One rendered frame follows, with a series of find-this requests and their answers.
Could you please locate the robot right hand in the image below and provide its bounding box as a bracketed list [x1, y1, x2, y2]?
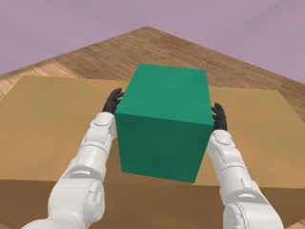
[211, 102, 228, 132]

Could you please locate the right robot upper arm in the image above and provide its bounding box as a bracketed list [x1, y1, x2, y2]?
[223, 201, 283, 229]

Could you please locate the robot right forearm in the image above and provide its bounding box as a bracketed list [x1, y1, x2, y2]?
[206, 129, 284, 229]

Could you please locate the pedestal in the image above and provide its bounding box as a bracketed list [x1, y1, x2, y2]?
[0, 74, 305, 229]

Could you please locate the carton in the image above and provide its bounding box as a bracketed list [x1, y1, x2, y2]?
[114, 63, 214, 183]

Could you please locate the robot left forearm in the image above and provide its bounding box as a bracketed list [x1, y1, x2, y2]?
[48, 112, 116, 215]

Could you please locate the left robot upper arm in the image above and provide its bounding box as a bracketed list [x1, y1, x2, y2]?
[21, 178, 105, 229]

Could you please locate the robot left hand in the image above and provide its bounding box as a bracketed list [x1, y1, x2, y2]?
[102, 88, 124, 116]

